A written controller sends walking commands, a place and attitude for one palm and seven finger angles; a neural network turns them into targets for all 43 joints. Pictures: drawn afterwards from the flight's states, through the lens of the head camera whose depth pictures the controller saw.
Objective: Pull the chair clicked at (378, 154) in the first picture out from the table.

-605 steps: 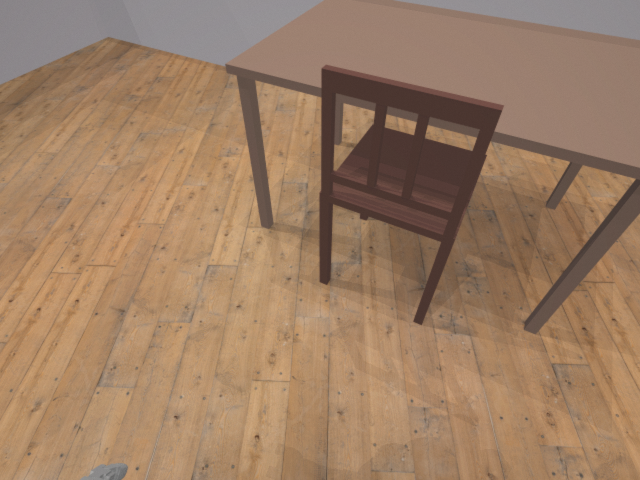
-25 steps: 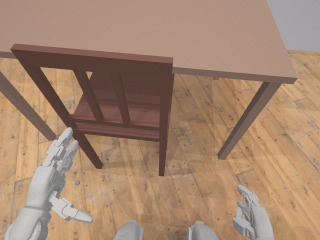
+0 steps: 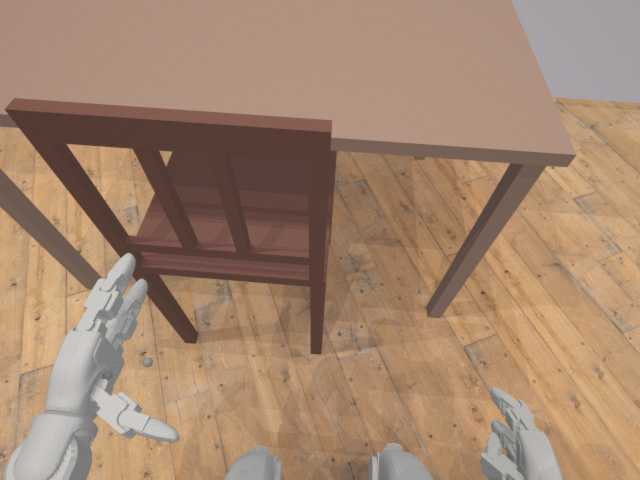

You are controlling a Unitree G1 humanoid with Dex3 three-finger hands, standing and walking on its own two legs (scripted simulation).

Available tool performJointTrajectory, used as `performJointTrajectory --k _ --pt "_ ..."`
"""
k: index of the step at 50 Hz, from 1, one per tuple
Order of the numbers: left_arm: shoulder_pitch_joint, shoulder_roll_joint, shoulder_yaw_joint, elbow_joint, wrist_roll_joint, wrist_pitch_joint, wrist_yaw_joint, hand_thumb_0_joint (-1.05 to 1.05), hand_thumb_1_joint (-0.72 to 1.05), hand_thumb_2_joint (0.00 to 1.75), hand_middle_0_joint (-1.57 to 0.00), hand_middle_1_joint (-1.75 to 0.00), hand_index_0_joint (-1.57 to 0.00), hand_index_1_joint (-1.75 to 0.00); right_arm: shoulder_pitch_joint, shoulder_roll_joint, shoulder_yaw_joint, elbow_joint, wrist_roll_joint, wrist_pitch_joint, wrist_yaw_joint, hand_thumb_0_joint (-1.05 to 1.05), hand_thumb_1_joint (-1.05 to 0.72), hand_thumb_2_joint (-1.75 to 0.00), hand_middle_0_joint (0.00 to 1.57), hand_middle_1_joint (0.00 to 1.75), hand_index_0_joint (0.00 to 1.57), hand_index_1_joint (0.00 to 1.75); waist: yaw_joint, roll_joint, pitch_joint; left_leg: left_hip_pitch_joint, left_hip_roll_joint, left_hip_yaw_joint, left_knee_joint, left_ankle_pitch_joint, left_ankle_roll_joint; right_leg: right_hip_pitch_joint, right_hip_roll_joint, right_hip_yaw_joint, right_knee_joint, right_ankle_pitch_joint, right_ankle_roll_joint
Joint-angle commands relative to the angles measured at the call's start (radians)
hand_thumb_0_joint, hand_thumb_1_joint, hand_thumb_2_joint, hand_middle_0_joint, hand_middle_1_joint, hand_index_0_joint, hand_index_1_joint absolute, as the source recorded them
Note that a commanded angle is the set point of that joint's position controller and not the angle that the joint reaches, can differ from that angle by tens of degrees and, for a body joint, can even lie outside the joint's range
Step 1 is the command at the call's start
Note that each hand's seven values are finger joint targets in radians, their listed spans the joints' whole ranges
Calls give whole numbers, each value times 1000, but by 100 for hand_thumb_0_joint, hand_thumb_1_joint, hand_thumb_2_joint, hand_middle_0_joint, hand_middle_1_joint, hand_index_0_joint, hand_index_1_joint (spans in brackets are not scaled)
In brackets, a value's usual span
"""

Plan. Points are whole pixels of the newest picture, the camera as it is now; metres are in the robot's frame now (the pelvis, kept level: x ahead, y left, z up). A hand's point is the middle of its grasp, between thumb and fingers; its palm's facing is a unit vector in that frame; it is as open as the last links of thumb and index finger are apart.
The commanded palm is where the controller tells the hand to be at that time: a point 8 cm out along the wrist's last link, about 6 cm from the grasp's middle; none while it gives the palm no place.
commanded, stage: raise the hand toward the chair's back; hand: left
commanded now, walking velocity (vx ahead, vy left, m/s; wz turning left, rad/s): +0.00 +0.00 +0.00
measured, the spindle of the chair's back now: (170, 202) +0.52 +0.26 -0.02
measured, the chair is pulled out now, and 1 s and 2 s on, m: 0.00 0.00 0.00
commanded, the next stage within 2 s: aim the fingers beside a spindle in 0.16 s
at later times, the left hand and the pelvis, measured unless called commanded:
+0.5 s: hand (157, 354) +0.25 +0.20 +0.03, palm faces -0.06 -1.00 -0.05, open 16.9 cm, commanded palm +0.24 +0.25 +0.04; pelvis -0.01 +0.00 -0.01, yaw +0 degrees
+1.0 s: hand (189, 321) +0.30 +0.18 +0.01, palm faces -0.08 -1.00 -0.04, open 16.9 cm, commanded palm +0.28 +0.23 +0.02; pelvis -0.01 +0.01 -0.02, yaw +0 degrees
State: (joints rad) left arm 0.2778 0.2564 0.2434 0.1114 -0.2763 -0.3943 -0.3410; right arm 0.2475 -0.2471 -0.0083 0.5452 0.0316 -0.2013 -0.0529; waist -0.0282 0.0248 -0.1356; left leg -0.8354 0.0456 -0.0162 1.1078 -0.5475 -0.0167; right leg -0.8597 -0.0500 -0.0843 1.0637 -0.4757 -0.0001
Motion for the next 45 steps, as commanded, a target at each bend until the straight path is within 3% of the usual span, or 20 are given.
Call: performJointTrajectory --k 1,11,13,14,18,25,29,32,35,37,38,40,43,45 --pt "-67 152 81 -200 -26 -77 4 0 -50 30 -6 -8 -6 -8 -37 -131 -51 -143 -2 -61 -10 0 -90 -90 20 30 20 30 4 18 -233 93 -51 3 -160 300 30 214 37 26 -138 209 -12" --pt "-70 153 84 -197 -37 -68 -18 0 -50 30 -6 -8 -6 -8 -42 -130 -47 -143 -1 -63 -12 0 -90 -90 20 30 20 30 5 13 -248 96 -51 1 -151 312 32 222 38 29 -135 226 -12" --pt "-74 148 78 -191 -36 -66 -19 0 -50 30 -6 -8 -6 -8 -44 -131 -47 -144 1 -63 -12 0 -90 -90 20 30 20 30 1 15 -223 92 -50 -1 -155 296 30 204 38 25 -137 206 -13" --pt "-98 128 53 -189 -35 -66 -18 0 -50 30 -6 -8 -6 -8 -44 -131 -44 -143 0 -65 -12 0 -90 -90 20 30 20 30 -6 14 -210 85 -51 -1 -152 285 30 192 37 25 -139 196 -11" --pt "-182 136 45 -155 -21 -72 -11 0 -50 30 -6 -8 -6 -8 -39 -138 -40 -135 -3 -69 -15 0 -90 -90 20 30 20 30 -16 22 -200 59 -51 -5 -138 237 30 150 35 30 -131 137 -13" --pt "-167 159 75 -143 -19 -71 -4 0 -50 30 -6 -8 -6 -8 -33 -137 -45 -135 -7 -63 -9 0 -90 -90 20 30 20 30 8 24 -286 66 -50 -1 -126 324 30 201 34 30 -100 232 -17" --pt "-204 126 37 -140 -9 -68 13 0 -50 30 -6 -8 -6 -8 -34 -136 -46 -139 -7 -55 -3 0 -90 -90 20 30 20 30 -2 37 -263 60 -48 0 -126 299 27 161 33 26 -97 204 -15" --pt "-257 116 15 -116 5 -70 30 0 -50 30 -6 -8 -6 -8 -26 -142 -45 -133 -9 -50 -3 0 -90 -90 20 30 20 30 -19 12 -253 48 -44 -8 -118 276 28 124 36 23 -89 177 -14" --pt "-307 141 33 -82 16 -73 42 0 -50 30 -6 -8 -6 -8 -18 -146 -46 -124 -12 -45 -5 0 -90 -90 20 30 20 30 -19 11 -256 26 -45 -5 -105 264 28 115 35 29 -82 167 -15" --pt "-325 152 48 -87 17 -79 43 0 -50 30 -6 -8 -6 -8 -20 -145 -47 -125 -12 -42 -5 0 -90 -90 20 30 20 30 -10 24 -296 33 -46 -3 -104 280 28 133 32 33 -73 187 -18" --pt "-320 128 27 -88 17 -79 43 0 -50 30 -6 -8 -6 -8 -21 -142 -46 -129 -12 -41 -3 0 -90 -90 20 30 20 30 -9 30 -305 43 -47 -2 -105 290 28 133 32 31 -71 197 -18" --pt "-339 133 24 -76 21 -77 50 0 -50 30 -6 -8 -6 -8 -19 -143 -45 -125 -12 -36 -1 0 -90 -90 20 30 20 30 -8 45 -307 44 -45 -4 -103 296 26 120 33 28 -65 195 -20" --pt "-388 125 19 -42 26 -72 59 0 -50 30 -6 -8 -6 -8 -13 -144 -45 -116 -14 -28 -1 0 -90 -90 20 30 20 30 -17 15 -307 26 -44 -4 -94 293 26 117 32 30 -58 206 -17" --pt "-384 115 10 -50 30 -76 65 0 -50 30 -6 -8 -6 -8 -13 -143 -48 -119 -15 -26 1 0 -90 -90 20 30 20 30 -8 23 -335 37 -44 -5 -91 319 26 121 32 29 -48 224 -19"
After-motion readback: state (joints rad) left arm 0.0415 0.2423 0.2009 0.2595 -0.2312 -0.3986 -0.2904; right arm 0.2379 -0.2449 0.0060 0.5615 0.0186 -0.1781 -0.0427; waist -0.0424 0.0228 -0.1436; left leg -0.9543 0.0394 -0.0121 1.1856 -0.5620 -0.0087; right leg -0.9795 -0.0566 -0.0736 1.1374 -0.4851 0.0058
